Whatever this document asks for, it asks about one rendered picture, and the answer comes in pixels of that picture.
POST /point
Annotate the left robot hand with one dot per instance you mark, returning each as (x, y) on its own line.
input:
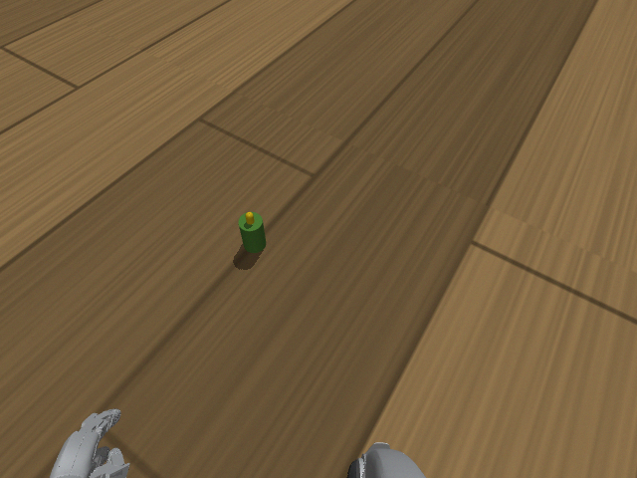
(80, 455)

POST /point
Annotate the bottle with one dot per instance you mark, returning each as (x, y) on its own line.
(252, 232)

